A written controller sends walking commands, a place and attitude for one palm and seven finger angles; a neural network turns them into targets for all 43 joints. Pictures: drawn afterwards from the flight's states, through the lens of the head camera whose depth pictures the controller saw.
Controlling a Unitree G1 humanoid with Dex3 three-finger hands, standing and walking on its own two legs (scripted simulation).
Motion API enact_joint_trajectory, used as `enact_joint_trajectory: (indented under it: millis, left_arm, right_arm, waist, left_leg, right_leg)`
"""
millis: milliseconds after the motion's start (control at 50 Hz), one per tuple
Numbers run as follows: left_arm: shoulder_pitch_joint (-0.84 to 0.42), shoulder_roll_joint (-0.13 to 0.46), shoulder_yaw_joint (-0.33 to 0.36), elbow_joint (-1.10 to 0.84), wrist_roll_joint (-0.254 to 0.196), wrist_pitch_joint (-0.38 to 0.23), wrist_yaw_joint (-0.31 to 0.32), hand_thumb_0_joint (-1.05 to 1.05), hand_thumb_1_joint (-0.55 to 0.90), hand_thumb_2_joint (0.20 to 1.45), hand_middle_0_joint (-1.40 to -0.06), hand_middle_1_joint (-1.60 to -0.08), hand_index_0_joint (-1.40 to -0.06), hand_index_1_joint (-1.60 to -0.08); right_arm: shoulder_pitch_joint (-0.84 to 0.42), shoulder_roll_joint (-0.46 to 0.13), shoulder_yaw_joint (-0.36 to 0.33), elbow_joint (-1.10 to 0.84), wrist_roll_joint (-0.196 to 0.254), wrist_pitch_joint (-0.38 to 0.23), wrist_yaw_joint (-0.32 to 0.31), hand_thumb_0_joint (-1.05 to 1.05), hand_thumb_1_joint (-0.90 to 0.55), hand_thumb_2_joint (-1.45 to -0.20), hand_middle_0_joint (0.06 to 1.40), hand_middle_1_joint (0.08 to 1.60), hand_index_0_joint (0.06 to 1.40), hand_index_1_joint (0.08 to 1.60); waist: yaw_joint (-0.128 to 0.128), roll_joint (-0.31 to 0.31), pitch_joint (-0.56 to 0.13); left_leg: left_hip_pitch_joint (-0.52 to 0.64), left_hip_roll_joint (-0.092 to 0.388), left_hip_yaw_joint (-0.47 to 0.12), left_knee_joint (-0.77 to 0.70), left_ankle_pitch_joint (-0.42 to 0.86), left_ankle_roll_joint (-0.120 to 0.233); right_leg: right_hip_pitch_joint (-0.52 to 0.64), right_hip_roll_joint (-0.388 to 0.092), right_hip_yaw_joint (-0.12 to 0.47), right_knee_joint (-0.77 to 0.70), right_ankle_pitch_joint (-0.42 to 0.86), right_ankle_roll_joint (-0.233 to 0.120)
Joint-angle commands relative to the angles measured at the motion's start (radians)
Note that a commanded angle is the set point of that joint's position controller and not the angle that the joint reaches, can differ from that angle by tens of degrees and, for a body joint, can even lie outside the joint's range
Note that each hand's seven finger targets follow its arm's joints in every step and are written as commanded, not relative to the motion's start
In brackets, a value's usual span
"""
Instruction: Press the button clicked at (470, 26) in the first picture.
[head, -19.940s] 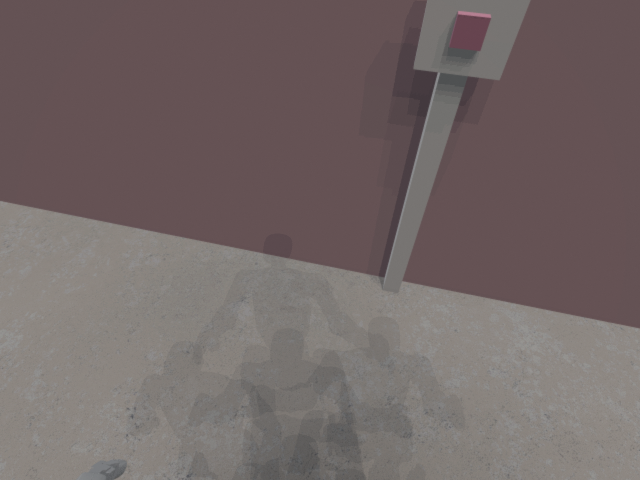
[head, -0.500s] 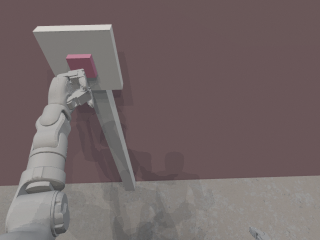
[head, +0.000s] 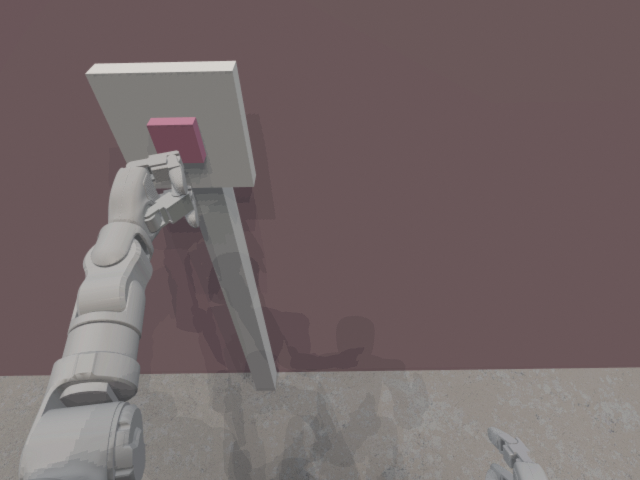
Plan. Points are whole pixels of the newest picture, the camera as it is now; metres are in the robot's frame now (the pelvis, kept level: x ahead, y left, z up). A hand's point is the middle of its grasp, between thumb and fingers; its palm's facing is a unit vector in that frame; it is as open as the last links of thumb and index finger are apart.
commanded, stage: aim a knuckle at the button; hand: left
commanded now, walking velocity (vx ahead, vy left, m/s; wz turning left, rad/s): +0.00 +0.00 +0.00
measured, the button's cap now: (178, 139) +0.50 +0.22 +0.19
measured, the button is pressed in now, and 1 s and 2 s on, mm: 0 9 0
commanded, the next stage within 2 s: press the button with the knuckle in 0.10 s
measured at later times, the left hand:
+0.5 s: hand (193, 186) +0.43 +0.19 +0.16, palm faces +0.07 -1.00 +0.00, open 3.1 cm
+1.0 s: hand (192, 178) +0.45 +0.20 +0.16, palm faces +0.06 -1.00 -0.02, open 2.9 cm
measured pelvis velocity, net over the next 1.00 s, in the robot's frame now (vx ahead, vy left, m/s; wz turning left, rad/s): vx -0.01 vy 0.00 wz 0.01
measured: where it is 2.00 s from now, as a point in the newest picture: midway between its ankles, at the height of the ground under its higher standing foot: outside the picture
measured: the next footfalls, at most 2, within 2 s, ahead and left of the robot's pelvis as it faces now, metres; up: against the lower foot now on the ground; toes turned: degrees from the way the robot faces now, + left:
none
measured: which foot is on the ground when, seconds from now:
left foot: down 0.00-1.00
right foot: down 0.00-1.00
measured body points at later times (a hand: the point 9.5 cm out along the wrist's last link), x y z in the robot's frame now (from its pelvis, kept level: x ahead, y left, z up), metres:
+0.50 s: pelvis -0.01 +0.00 +0.00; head +0.01 -0.01 +0.45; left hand +0.42 +0.24 +0.17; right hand +0.10 -0.26 -0.11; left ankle -0.02 +0.13 -0.74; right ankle +0.01 -0.12 -0.74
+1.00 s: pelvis -0.01 +0.00 -0.01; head +0.03 +0.00 +0.44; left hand +0.45 +0.25 +0.16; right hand +0.05 -0.26 -0.12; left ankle -0.02 +0.13 -0.74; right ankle +0.01 -0.12 -0.74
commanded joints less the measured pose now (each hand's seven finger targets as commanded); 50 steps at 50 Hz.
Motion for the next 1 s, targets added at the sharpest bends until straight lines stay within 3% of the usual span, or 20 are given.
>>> enact_joint_trajectory:
  millis: [0, 40, 60, 120, 160, 240, 280, 320, 380, 440, 460, 540, 580, 700, 740, 800, 840, 860, 920, 980]
  left_arm:
    - [-0.41, 0.171, 0.017, -0.242, -0.01, -0.056, 0.004, 0.0, 0.9, 0.9, -1.3, -1.5, -1.3, -1.5]
    - [-0.424, 0.196, 0.032, -0.242, -0.011, -0.055, 0.01, 0.0, 0.9, 0.9, -1.3, -1.5, -1.3, -1.5]
    - [-0.45, 0.178, 0.013, -0.245, -0.01, -0.051, 0.01, 0.0, 0.9, 0.9, -1.3, -1.5, -1.3, -1.5]
    - [-0.496, 0.225, 0.041, -0.241, -0.001, -0.057, 0.019, 0.0, 0.9, 0.9, -1.3, -1.5, -1.3, -1.5]
    - [-0.515, 0.221, 0.034, -0.218, -0.001, -0.064, 0.017, 0.0, 0.9, 0.9, -1.3, -1.5, -1.3, -1.5]
    - [-0.593, 0.237, 0.027, -0.135, 0.002, -0.078, 0.005, 0.0, 0.9, 0.9, -1.3, -1.5, -1.3, -1.5]
    - [-0.592, 0.255, 0.045, -0.084, 0.001, -0.088, -0.002, 0.0, 0.9, 0.9, -1.3, -1.5, -1.3, -1.5]
    - [-0.63, 0.243, 0.028, -0.077, 0.004, -0.102, -0.01, 0.0, 0.9, 0.9, -1.3, -1.5, -1.3, -1.5]
    - [-0.627, 0.238, 0.03, -0.017, 0.002, -0.118, -0.014, 0.0, 0.9, 0.9, -1.3, -1.5, -1.3, -1.5]
    - [-0.615, 0.276, 0.067, 0.039, 0.004, -0.129, -0.015, 0.0, 0.9, 0.9, -1.3, -1.5, -1.3, -1.5]
    - [-0.617, 0.304, 0.086, 0.034, 0.011, -0.136, -0.014, 0.0, 0.9, 0.9, -1.3, -1.5, -1.3, -1.5]
    - [-0.669, 0.32, 0.086, 0.055, 0.023, -0.16, -0.01, 0.0, 0.9, 0.9, -1.3, -1.5, -1.3, -1.5]
    - [-0.692, 0.353, 0.11, 0.06, 0.027, -0.172, -0.01, 0.0, 0.9, 0.9, -1.3, -1.5, -1.3, -1.5]
    - [-0.76, 0.36, 0.106, 0.117, 0.033, -0.2, -0.019, 0.0, 0.9, 0.9, -1.3, -1.5, -1.3, -1.5]
    - [-0.789, 0.333, 0.082, 0.146, 0.03, -0.201, -0.024, 0.0, 0.9, 0.9, -1.3, -1.5, -1.3, -1.5]
    - [-0.843, 0.352, 0.091, 0.177, 0.034, -0.214, -0.023, 0.0, 0.9, 0.9, -1.3, -1.5, -1.3, -1.5]
    - [-0.863, 0.381, 0.106, 0.217, 0.041, -0.223, -0.023, 0.0, 0.9, 0.9, -1.3, -1.5, -1.3, -1.5]
    - [-0.89, 0.375, 0.091, 0.208, 0.045, -0.231, -0.026, 0.0, 0.9, 0.9, -1.3, -1.5, -1.3, -1.5]
    - [-0.925, 0.341, 0.062, 0.268, 0.045, -0.241, -0.028, 0.0, 0.9, 0.9, -1.3, -1.5, -1.3, -1.5]
    - [-0.978, 0.351, 0.065, 0.273, 0.044, -0.261, -0.024, 0.0, 0.9, 0.9, -1.3, -1.5, -1.3, -1.5]
  right_arm:
    - [-0.055, -0.123, -0.043, -0.133, -0.002, -0.039, -0.004, 0.0, -0.9, -0.9, 0.2, 0.3, 0.2, 0.3]
    - [-0.056, -0.128, -0.041, -0.129, -0.003, -0.033, -0.008, 0.0, -0.9, -0.9, 0.2, 0.3, 0.2, 0.3]
    - [-0.062, -0.125, -0.04, -0.13, -0.001, -0.031, -0.01, 0.0, -0.9, -0.9, 0.2, 0.3, 0.2, 0.3]
    - [-0.064, -0.123, -0.038, -0.125, -0.004, -0.029, -0.018, 0.0, -0.9, -0.9, 0.2, 0.3, 0.2, 0.3]
    - [-0.059, -0.125, -0.036, -0.12, -0.005, -0.029, -0.02, 0.0, -0.9, -0.9, 0.2, 0.3, 0.2, 0.3]
    - [-0.042, -0.13, -0.032, -0.101, -0.006, -0.032, -0.025, 0.0, -0.9, -0.9, 0.2, 0.3, 0.2, 0.3]
    - [-0.026, -0.135, -0.034, -0.098, -0.007, -0.033, -0.026, 0.0, -0.9, -0.9, 0.2, 0.3, 0.2, 0.3]
    - [-0.014, -0.134, -0.036, -0.094, -0.007, -0.036, -0.023, 0.0, -0.9, -0.9, 0.2, 0.3, 0.2, 0.3]
    - [0.015, -0.14, -0.044, -0.088, -0.008, -0.037, -0.015, 0.0, -0.9, -0.9, 0.2, 0.3, 0.2, 0.3]
    - [0.037, -0.149, -0.046, -0.082, -0.012, -0.032, -0.01, 0.0, -0.9, -0.9, 0.2, 0.3, 0.2, 0.3]
    - [0.041, -0.151, -0.048, -0.084, -0.012, -0.031, -0.008, 0.0, -0.9, -0.9, 0.2, 0.3, 0.2, 0.3]
    - [0.062, -0.155, -0.053, -0.08, -0.014, -0.025, -0.005, 0.0, -0.9, -0.9, 0.2, 0.3, 0.2, 0.3]
    - [0.073, -0.157, -0.056, -0.076, -0.016, -0.025, -0.006, 0.0, -0.9, -0.9, 0.2, 0.3, 0.2, 0.3]
    - [0.112, -0.162, -0.061, -0.059, -0.019, -0.024, -0.004, 0.0, -0.9, -0.9, 0.2, 0.3, 0.2, 0.3]
    - [0.12, -0.163, -0.058, -0.053, -0.018, -0.024, -0.003, 0.0, -0.9, -0.9, 0.2, 0.3, 0.2, 0.3]
    - [0.134, -0.165, -0.059, -0.04, -0.021, -0.027, -0.002, 0.0, -0.9, -0.9, 0.2, 0.3, 0.2, 0.3]
    - [0.147, -0.171, -0.058, -0.033, -0.024, -0.025, -0.002, 0.0, -0.9, -0.9, 0.2, 0.3, 0.2, 0.3]
    - [0.145, -0.168, -0.057, -0.036, -0.022, -0.026, -0.002, 0.0, -0.9, -0.9, 0.2, 0.3, 0.2, 0.3]
    - [0.156, -0.17, -0.056, -0.026, -0.024, -0.028, -0.002, 0.0, -0.9, -0.9, 0.2, 0.3, 0.2, 0.3]
    - [0.167, -0.174, -0.054, -0.024, -0.027, -0.035, 0.0, 0.0, -0.9, -0.9, 0.2, 0.3, 0.2, 0.3]
  waist:
    - [0.003, -0.019, -0.253]
    - [-0.002, -0.066, -0.244]
    - [-0.009, -0.044, -0.246]
    - [-0.008, -0.017, -0.256]
    - [-0.015, -0.041, -0.257]
    - [-0.035, -0.023, -0.241]
    - [-0.03, -0.044, -0.262]
    - [-0.036, 0.006, -0.286]
    - [-0.038, -0.027, -0.297]
    - [-0.033, -0.06, -0.284]
    - [-0.025, -0.028, -0.298]
    - [-0.041, -0.053, -0.289]
    - [-0.039, -0.011, -0.318]
    - [-0.06, -0.004, -0.329]
    - [-0.076, -0.021, -0.305]
    - [-0.085, -0.001, -0.306]
    - [-0.091, -0.031, -0.306]
    - [-0.095, 0.018, -0.314]
    - [-0.116, -0.01, -0.287]
    - [-0.122, 0.003, -0.326]
  left_leg:
    - [0.077, -0.038, -0.055, -0.044, 0.253, 0.036]
    - [0.069, -0.037, -0.06, -0.042, 0.236, 0.04]
    - [0.071, -0.038, -0.055, -0.043, 0.224, 0.04]
    - [0.072, -0.042, -0.059, -0.043, 0.195, 0.04]
    - [0.069, -0.041, -0.064, -0.042, 0.19, 0.041]
    - [0.05, -0.044, -0.066, -0.037, 0.149, 0.042]
    - [0.045, -0.044, -0.068, -0.035, 0.169, 0.043]
    - [0.056, -0.047, -0.064, -0.026, 0.189, 0.04]
    - [0.047, -0.043, -0.068, -0.02, 0.202, 0.04]
    - [0.011, -0.044, -0.064, -0.017, 0.197, 0.042]
    - [0.009, -0.044, -0.062, -0.02, 0.201, 0.04]
    - [-0.003, -0.041, -0.062, -0.015, 0.192, 0.044]
    - [0.005, -0.042, -0.056, -0.011, 0.193, 0.044]
    - [0.0, -0.042, -0.061, -0.003, 0.191, 0.044]
    - [-0.008, -0.04, -0.063, 0.003, 0.183, 0.044]
    - [-0.01, -0.041, -0.066, 0.006, 0.158, 0.043]
    - [-0.028, -0.04, -0.072, 0.009, 0.148, 0.045]
    - [-0.021, -0.042, -0.07, 0.011, 0.145, 0.043]
    - [-0.034, -0.04, -0.08, 0.015, 0.106, 0.041]
    - [-0.024, -0.041, -0.089, 0.02, 0.102, 0.04]
  right_leg:
    - [0.109, 0.036, 0.027, -0.034, 0.305, -0.03]
    - [0.107, 0.038, 0.028, -0.039, 0.285, -0.028]
    - [0.1, 0.036, 0.032, -0.042, 0.279, -0.026]
    - [0.099, 0.034, 0.038, -0.046, 0.244, -0.028]
    - [0.097, 0.035, 0.037, -0.046, 0.238, -0.027]
    - [0.072, 0.034, 0.044, -0.055, 0.197, -0.026]
    - [0.083, 0.034, 0.042, -0.045, 0.222, -0.027]
    - [0.078, 0.034, 0.043, -0.038, 0.245, -0.03]
    - [0.073, 0.038, 0.038, -0.03, 0.256, -0.029]
    - [0.079, 0.039, 0.038, -0.026, 0.261, -0.026]
    - [0.086, 0.037, 0.042, -0.022, 0.262, -0.028]
    - [0.073, 0.043, 0.042, -0.022, 0.252, -0.026]
    - [0.076, 0.042, 0.05, -0.02, 0.256, -0.026]
    - [0.052, 0.047, 0.048, -0.014, 0.254, -0.026]
    - [0.031, 0.049, 0.045, -0.015, 0.248, -0.024]
    - [0.006, 0.048, 0.046, -0.017, 0.221, -0.022]
    - [0.005, 0.05, 0.046, -0.012, 0.211, -0.021]
    - [-0.005, 0.048, 0.049, -0.01, 0.206, -0.022]
    - [-0.049, 0.05, 0.044, -0.012, 0.163, -0.02]
    - [-0.051, 0.051, 0.046, -0.004, 0.156, -0.02]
